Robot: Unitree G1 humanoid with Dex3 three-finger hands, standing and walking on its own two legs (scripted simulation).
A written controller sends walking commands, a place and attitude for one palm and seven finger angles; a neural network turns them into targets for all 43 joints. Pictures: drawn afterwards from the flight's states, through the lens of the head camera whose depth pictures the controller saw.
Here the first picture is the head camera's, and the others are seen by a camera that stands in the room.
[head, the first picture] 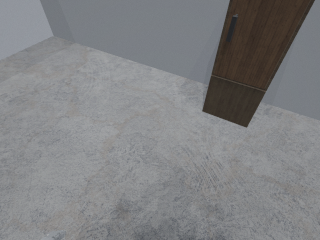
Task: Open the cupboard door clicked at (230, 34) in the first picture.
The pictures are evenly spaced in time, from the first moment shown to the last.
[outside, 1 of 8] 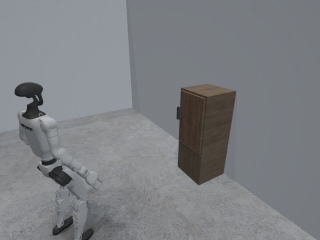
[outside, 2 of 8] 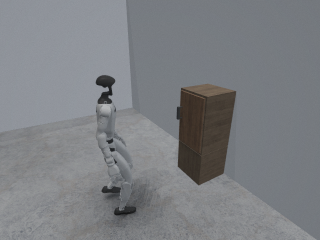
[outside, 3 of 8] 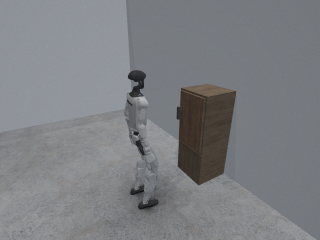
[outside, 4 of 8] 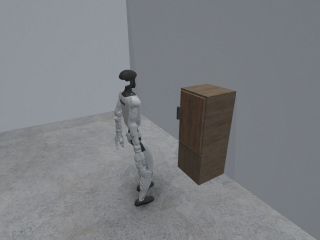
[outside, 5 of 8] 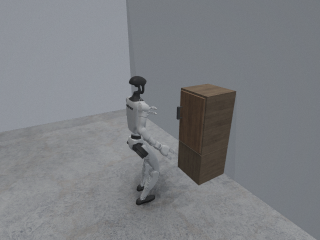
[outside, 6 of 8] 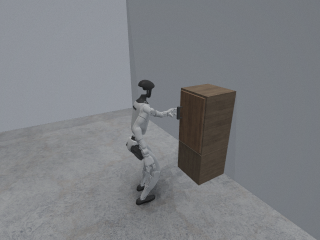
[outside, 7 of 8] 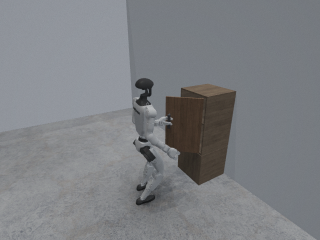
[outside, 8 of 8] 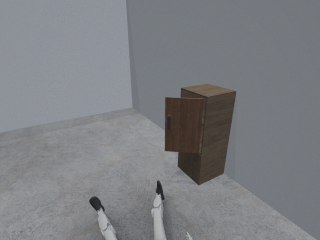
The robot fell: yes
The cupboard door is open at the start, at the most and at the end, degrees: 0 52 52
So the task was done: no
